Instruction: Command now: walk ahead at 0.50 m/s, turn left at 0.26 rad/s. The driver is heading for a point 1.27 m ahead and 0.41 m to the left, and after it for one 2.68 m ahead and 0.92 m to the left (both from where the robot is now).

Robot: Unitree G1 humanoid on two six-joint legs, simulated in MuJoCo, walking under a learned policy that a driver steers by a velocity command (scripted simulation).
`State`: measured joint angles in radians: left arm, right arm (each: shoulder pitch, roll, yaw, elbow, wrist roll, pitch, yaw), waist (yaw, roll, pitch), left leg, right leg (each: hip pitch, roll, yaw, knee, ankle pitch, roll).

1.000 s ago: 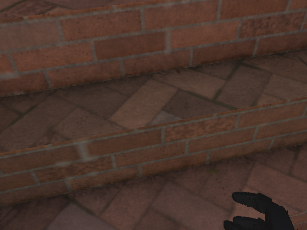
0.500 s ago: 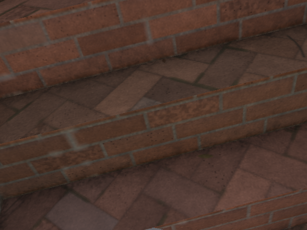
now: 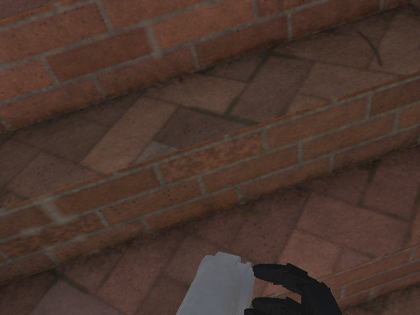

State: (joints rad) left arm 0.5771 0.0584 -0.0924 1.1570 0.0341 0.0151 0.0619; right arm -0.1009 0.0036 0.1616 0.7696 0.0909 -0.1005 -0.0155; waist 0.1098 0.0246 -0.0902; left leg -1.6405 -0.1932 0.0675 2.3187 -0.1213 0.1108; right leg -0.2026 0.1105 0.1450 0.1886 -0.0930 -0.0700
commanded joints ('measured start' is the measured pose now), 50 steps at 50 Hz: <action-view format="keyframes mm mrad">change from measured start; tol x64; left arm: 1 258 44 -6 107 0 -16 -4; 50 -558 401 134 -479 -8 74 -16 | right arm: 1 -233 104 25 -104 6 -12 11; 50 472 -198 -158 -224 -95 154 -45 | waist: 1 39 -79 37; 11 -230 -334 -247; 14 -219 681 -463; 18 -92 -364 110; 50 -313 -280 62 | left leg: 1 -248 -2 21 57 -22 21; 12 1089 -158 229 -1327 -641 125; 14 1546 316 -869 -1450 -48 435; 26 433 54 -121 -948 -6 -53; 32 517 334 -279 -777 -891 23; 50 611 105 -34 -542 -614 -98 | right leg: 1 293 -285 149 -62 -6 163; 12 355 -247 -159 356 2704 437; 14 -504 93 236 2004 -537 400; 16 -875 -49 393 2048 -783 190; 24 -408 -150 -15 1401 -155 52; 30 -17 -214 -326 -256 799 -37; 34 348 -476 -153 284 2195 -159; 42 16 -410 -266 -61 719 -149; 50 302 -429 -470 -36 788 -142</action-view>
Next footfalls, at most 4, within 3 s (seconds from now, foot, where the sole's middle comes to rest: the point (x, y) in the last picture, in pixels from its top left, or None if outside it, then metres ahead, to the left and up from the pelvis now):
0.24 left None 0.17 0.04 -0.55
0.60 right None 0.17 -0.42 -0.79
0.66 left None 0.20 -0.09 -0.55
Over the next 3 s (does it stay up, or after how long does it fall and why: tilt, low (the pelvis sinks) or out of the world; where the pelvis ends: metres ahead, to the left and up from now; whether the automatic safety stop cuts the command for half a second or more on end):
falls after 2.20 s (tilt)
